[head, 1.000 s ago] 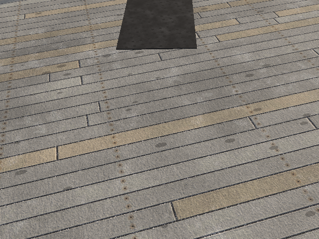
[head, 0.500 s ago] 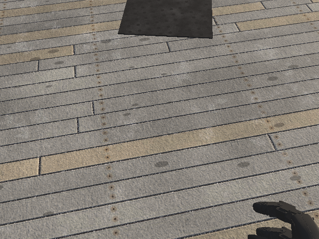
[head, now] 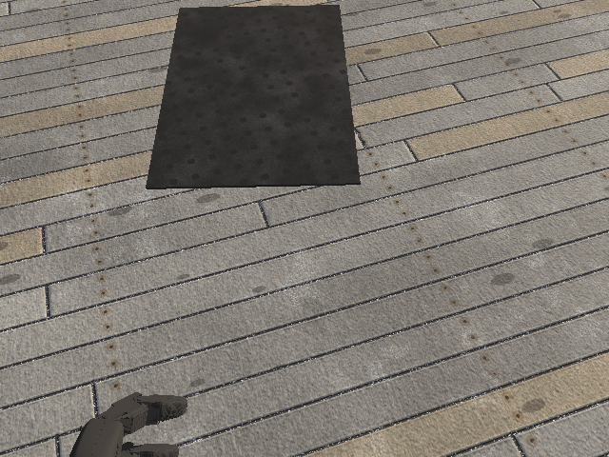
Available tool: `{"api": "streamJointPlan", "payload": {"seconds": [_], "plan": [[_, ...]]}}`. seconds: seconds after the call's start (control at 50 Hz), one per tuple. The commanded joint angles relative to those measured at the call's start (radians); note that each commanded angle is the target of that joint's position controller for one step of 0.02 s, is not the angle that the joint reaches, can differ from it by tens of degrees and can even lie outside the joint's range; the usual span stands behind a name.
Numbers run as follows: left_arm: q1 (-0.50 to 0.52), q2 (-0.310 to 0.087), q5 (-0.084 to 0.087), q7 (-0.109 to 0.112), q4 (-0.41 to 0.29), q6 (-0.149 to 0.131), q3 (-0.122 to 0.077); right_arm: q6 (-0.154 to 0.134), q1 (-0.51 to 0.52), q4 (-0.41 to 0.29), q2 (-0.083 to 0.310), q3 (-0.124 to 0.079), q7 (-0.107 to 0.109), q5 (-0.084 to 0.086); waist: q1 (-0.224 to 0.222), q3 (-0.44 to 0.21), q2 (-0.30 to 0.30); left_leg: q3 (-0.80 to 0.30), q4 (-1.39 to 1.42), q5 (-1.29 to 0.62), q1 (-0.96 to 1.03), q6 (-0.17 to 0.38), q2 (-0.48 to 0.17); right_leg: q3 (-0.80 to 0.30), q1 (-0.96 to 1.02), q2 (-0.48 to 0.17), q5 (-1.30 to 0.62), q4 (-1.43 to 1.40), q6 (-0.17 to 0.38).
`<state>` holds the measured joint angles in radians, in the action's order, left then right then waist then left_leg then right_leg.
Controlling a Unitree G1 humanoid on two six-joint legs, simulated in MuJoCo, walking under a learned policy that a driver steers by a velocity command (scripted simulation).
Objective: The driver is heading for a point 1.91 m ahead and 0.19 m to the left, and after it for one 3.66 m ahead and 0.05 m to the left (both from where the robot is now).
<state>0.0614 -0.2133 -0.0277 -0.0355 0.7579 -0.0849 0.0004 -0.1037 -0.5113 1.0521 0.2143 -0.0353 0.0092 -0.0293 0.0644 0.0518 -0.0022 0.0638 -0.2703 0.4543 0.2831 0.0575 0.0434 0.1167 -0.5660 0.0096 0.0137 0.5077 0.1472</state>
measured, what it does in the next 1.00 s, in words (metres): walks ahead: left foot, then right foot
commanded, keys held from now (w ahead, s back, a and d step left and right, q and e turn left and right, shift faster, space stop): w+shift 1.00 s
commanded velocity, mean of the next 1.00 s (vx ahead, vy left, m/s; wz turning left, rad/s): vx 1.00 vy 0.00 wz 0.00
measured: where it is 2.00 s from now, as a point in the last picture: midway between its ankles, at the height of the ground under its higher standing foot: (255, 27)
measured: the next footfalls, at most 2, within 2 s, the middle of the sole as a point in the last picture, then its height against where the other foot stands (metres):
left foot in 0.46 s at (259, 349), level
right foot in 0.92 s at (320, 194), level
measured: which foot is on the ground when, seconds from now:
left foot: down 0.00-0.02, up 0.04-0.44, down 0.46-0.90, up 0.92-1.00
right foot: down 0.00-0.44, up 0.46-0.90, down 0.92-1.00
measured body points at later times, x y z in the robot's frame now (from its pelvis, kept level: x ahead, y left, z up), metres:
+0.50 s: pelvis +0.51 +0.02 +0.00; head +0.55 +0.02 +0.45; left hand +0.44 +0.28 -0.14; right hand +0.72 -0.22 -0.09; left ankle +0.64 +0.09 -0.71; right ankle +0.22 -0.08 -0.63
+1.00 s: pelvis +1.01 -0.01 +0.01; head +1.04 -0.01 +0.46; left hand +1.17 +0.24 -0.10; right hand +0.99 -0.28 -0.13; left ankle +0.77 +0.10 -0.58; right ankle +1.10 -0.08 -0.71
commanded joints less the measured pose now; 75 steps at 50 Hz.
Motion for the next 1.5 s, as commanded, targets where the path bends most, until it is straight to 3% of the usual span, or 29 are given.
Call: {"api": "streamJointPlan", "payload": {"seconds": [0.02, 0.04, 0.1, 0.16, 0.26, 0.38, 0.44, 0.46, 0.48, 0.5, 0.52, 0.56, 0.6, 0.7, 0.84, 0.9, 0.92, 0.94, 0.96, 1.0, 1.06, 1.14, 1.24, 1.34, 1.38, 1.4, 1.42, 1.46, 1.5], "plan": [[-0.592, -0.337, -0.048, 0.046, 0.108, 0.007, -0.12, 0.003, -0.044, -0.114, 0.046, -0.01, -0.011, 0.025, -0.209, -0.406, -0.176, -0.012, -1.11, -0.427, -0.743, 0.042, -0.051, -0.545, 1.022, -0.338, 0.472, 0.034, 0.172], [-0.578, -0.289, -0.027, 0.023, 0.116, 0.01, -0.119, -0.021, -0.025, -0.123, 0.096, -0.017, -0.017, 0.052, -0.209, -0.503, -0.192, -0.156, -1.261, -0.013, -0.918, 0.061, 0.04, -0.951, 1.07, -0.401, 0.627, -0.194, 0.199], [-0.383, -0.129, -0.016, 0.013, 0.141, -0.016, -0.086, -0.022, 0.215, -0.189, 0.103, -0.013, -0.015, 0.027, -0.115, -0.105, 0.038, -0.16, -1.122, -0.215, -0.975, 0.078, -0.119, -0.536, 0.609, -0.275, 0.375, -0.277, 0.098], [-0.394, -0.074, 0.007, 0.023, 0.185, -0.034, -0.061, 0.026, 0.207, -0.214, 0.043, 0.004, -0.049, -0.012, -0.024, -0.011, -0.015, -0.149, -1.011, -0.218, -0.916, 0.036, -0.174, -0.373, 0.377, -0.196, 0.354, -0.369, 0.058], [-0.454, -0.115, 0.026, 0.009, 0.195, -0.063, -0.063, 0.025, 0.493, -0.336, 0.067, 0.026, -0.07, -0.013, -0.055, 0.119, -0.007, -0.018, -0.568, -0.509, -0.924, -0.003, -0.189, -0.152, 0.274, -0.093, 0.016, -0.482, 0.046], [-0.563, -0.207, 0.027, 0.027, 0.23, -0.061, -0.07, 0.015, 0.584, -0.368, 0.114, 0.025, -0.059, -0.001, -0.078, 0.058, -0.054, 0.084, -0.265, -0.592, -0.779, 0.07, -0.056, -0.075, 0.652, -0.17, -0.701, -0.436, 0.007], [-0.523, -0.277, -0.015, 0.059, 0.231, -0.014, -0.087, 0.021, 0.166, -0.251, 0.206, -0.021, -0.024, 0.0, 0.136, -0.199, -0.123, 0.061, -0.268, -0.36, -0.367, 0.113, 0.027, -0.05, 0.682, -0.193, -0.954, 0.132, -0.022], [-0.507, -0.235, -0.022, 0.061, 0.214, -0.009, -0.08, 0.028, -0.027, -0.205, 0.266, -0.046, -0.005, -0.013, 0.207, -0.303, -0.097, -0.066, -0.333, -0.187, -0.116, 0.137, -0.096, -0.057, 0.487, -0.154, -0.706, 0.463, -0.02], [-0.67, -0.027, 0.03, 0.028, 0.17, -0.017, -0.036, 0.022, -0.021, -0.204, 0.371, -0.077, -0.003, -0.049, 0.04, -0.453, 0.275, -0.632, -0.245, 0.058, 0.236, 0.288, -0.437, -0.099, 0.033, 0.026, 0.313, 0.939, -0.061], [-0.585, -0.131, 0.047, 0.031, 0.162, -0.039, -0.052, 0.03, -0.007, -0.201, 0.303, -0.076, -0.021, -0.017, 0.086, -0.505, 0.183, -0.924, -0.024, 0.172, 0.238, 0.284, -0.433, -0.221, -0.11, 0.062, 0.424, 1.04, -0.035], [-0.421, -0.152, 0.047, 0.04, 0.113, -0.042, -0.056, 0.019, 0.11, -0.195, 0.258, -0.068, -0.023, -0.016, 0.053, -0.26, 0.104, -0.711, -0.008, 0.044, 0.063, 0.238, -0.381, -0.211, -0.202, -0.018, 0.3, 1.006, -0.025], [-0.353, -0.119, 0.02, 0.03, 0.096, -0.037, -0.045, 0.003, 0.164, -0.17, 0.152, -0.044, -0.026, -0.016, -0.013, -0.111, -0.028, -0.474, 0.019, -0.171, -0.236, 0.19, -0.306, -0.215, -0.12, -0.08, 0.237, 0.878, -0.025], [-0.376, -0.073, -0.007, 0.007, 0.086, -0.001, -0.033, -0.007, 0.162, -0.137, 0.088, -0.02, -0.019, -0.003, -0.087, -0.061, 0.013, -0.357, 0.083, -0.157, -0.415, 0.157, -0.248, -0.215, -0.035, -0.113, 0.241, 0.795, -0.048], [-0.111, -0.074, -0.019, -0.021, -0.032, 0.015, -0.009, -0.036, 0.1, -0.114, 0.127, -0.024, -0.029, 0.024, -0.075, 0.101, 0.026, -0.154, 0.229, -0.374, -0.527, 0.153, -0.159, -0.095, -0.139, -0.16, 0.04, 0.444, -0.099], [0.012, -0.12, -0.003, -0.015, -0.079, 0.0, -0.006, -0.04, 0.0, -0.079, 0.221, -0.033, -0.017, 0.03, -0.053, 0.039, 0.06, -0.025, 0.186, -1.184, -0.2, 0.089, -0.199, 0.034, 0.094, -0.007, -0.14, 0.035, -0.023], [-0.404, -0.209, -0.005, 0.023, 0.039, 0.005, -0.052, 0.006, 0.046, -0.076, 0.279, -0.047, 0.014, -0.006, -0.267, -0.201, 0.127, 0.0, -0.385, -1.397, -0.189, 0.064, -0.223, 0.003, 0.5, 0.06, 0.083, 0.028, 0.024], [-0.59, -0.271, -0.019, 0.041, 0.084, 0.011, -0.078, 0.011, 0.059, -0.095, 0.232, -0.038, 0.015, -0.014, -0.33, -0.299, 0.096, -0.004, -0.719, -1.129, -0.386, 0.067, -0.183, -0.132, 0.744, -0.071, 0.265, 0.086, 0.049], [-0.583, -0.371, -0.051, 0.042, 0.085, 0.006, -0.109, 0.002, -0.101, -0.137, 0.024, 0.006, -0.015, 0.033, -0.165, -0.446, -0.269, -0.051, -1.194, -0.071, -0.843, 0.025, 0.003, -0.708, 1.094, -0.414, 0.484, 0.003, 0.206], [-0.566, -0.3, -0.015, 0.025, 0.086, 0.014, -0.107, -0.017, -0.006, -0.15, 0.143, -0.013, -0.009, 0.045, -0.217, -0.486, -0.153, -0.171, -1.283, -0.016, -0.98, 0.054, 0.023, -0.971, 1.083, -0.398, 0.588, -0.204, 0.201], [-0.42, -0.192, -0.012, 0.018, 0.106, -0.006, -0.087, -0.023, 0.202, -0.21, 0.148, -0.01, -0.006, 0.033, -0.154, -0.155, 0.018, -0.155, -1.161, -0.188, -1.025, 0.063, -0.088, -0.626, 0.737, -0.313, 0.321, -0.241, 0.134], [-0.407, -0.092, -0.004, 0.027, 0.154, -0.023, -0.054, 0.021, 0.188, -0.22, 0.08, 0.006, -0.037, -0.005, -0.038, -0.049, -0.005, -0.165, -1.028, -0.189, -0.888, 0.035, -0.145, -0.412, 0.428, -0.215, 0.272, -0.326, 0.075], [-0.457, -0.132, 0.019, 0.019, 0.177, -0.05, -0.059, 0.039, 0.405, -0.32, 0.077, 0.024, -0.062, -0.019, -0.043, 0.09, -0.028, -0.071, -0.772, -0.321, -1.001, -0.008, -0.195, -0.253, 0.328, -0.152, 0.133, -0.459, 0.075], [-0.532, -0.192, 0.042, 0.016, 0.197, -0.072, -0.068, 0.024, 0.582, -0.374, 0.078, 0.043, -0.078, 0.009, -0.088, 0.108, -0.008, 0.051, -0.336, -0.669, -0.792, 0.031, -0.119, -0.102, 0.411, -0.138, -0.262, -0.571, 0.028], [-0.552, -0.262, -0.014, 0.059, 0.206, -0.023, -0.079, 0.026, 0.37, -0.313, 0.172, 0.006, -0.052, 0.002, 0.03, -0.107, -0.141, 0.108, -0.315, -0.419, -0.593, 0.118, 0.061, 0.034, 0.757, -0.208, -1.076, -0.096, -0.054], [-0.485, -0.266, -0.03, 0.073, 0.175, 0.0, -0.084, 0.038, -0.025, -0.195, 0.251, -0.042, -0.03, -0.005, 0.202, -0.274, -0.119, -0.004, -0.316, -0.237, -0.18, 0.171, 0.015, 0.048, 0.532, -0.176, -0.868, 0.505, -0.067], [-0.573, -0.102, 0.001, 0.037, 0.121, -0.014, -0.048, 0.05, -0.003, -0.19, 0.357, -0.078, -0.019, -0.024, 0.049, -0.33, 0.207, -0.509, -0.279, -0.105, 0.134, 0.327, -0.263, 0.014, 0.055, -0.012, 0.131, 0.935, -0.12], [-0.512, -0.162, 0.016, 0.032, 0.082, -0.043, -0.053, 0.061, 0.016, -0.19, 0.348, -0.089, -0.027, 0.005, 0.061, -0.423, 0.208, -0.92, -0.058, -0.043, 0.216, 0.402, -0.331, -0.154, -0.153, 0.068, 0.403, 1.087, -0.119], [-0.331, -0.168, 0.002, 0.039, 0.015, -0.069, -0.037, 0.051, 0.106, -0.183, 0.259, -0.08, -0.025, 0.013, 0.017, -0.163, -0.026, -0.697, 0.002, -0.201, -0.055, 0.324, -0.271, -0.203, -0.211, -0.056, 0.268, 0.939, -0.097], [-0.292, -0.142, -0.029, 0.033, -0.02, -0.045, -0.029, 0.043, 0.14, -0.169, 0.19, -0.058, -0.01, 0.017, -0.069, -0.052, -0.059, -0.543, 0.032, -0.329, -0.322, 0.278, -0.178, -0.2, -0.108, -0.098, 0.292, 0.808, -0.127]]}}
Keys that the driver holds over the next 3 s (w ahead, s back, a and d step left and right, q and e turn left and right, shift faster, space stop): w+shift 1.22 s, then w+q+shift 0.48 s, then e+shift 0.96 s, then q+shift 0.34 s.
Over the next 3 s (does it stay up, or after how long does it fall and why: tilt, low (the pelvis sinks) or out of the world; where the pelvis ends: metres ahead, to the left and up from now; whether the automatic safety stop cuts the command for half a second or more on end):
stays up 2.05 0.09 0.03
